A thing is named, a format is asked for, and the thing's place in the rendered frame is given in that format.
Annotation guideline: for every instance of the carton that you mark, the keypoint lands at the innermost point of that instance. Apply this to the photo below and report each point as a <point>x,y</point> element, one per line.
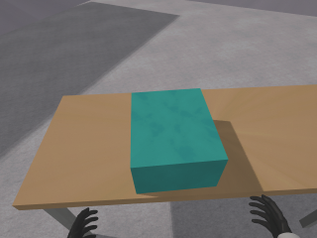
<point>174,142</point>

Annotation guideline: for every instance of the left robot hand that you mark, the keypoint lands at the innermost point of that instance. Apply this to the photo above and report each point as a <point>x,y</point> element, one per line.
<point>78,230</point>

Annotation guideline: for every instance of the right robot hand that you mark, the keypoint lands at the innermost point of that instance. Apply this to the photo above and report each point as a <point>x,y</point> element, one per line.
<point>275,221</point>

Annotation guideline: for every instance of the table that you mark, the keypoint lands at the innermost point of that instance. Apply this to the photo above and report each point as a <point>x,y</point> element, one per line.
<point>269,134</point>

